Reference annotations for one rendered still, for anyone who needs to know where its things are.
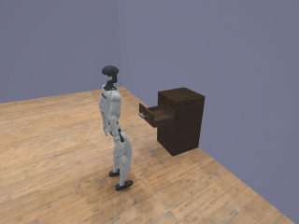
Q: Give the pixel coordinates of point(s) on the right robot forearm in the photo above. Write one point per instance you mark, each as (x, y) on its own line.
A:
(114, 128)

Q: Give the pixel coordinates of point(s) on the robot left hand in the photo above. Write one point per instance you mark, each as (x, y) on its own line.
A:
(105, 129)

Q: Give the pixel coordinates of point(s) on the robot left upper arm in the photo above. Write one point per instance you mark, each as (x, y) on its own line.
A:
(101, 104)

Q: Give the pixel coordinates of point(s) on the cabinet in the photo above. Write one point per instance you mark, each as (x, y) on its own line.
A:
(184, 134)

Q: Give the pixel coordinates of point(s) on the robot left shin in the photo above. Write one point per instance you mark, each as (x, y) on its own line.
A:
(116, 161)

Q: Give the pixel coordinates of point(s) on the handle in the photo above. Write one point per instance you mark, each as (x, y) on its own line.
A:
(140, 114)

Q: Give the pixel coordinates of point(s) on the drawer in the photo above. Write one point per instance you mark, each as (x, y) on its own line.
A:
(157, 116)

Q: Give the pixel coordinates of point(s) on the robot right hand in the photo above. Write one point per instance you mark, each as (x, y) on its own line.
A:
(119, 147)

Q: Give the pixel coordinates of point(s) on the left robot forearm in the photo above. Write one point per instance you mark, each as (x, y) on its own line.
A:
(104, 118)

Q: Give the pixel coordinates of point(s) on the right robot thigh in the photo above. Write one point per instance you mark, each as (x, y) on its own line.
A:
(127, 147)

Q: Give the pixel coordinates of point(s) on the robot right upper arm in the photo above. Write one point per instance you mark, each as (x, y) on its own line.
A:
(115, 99)

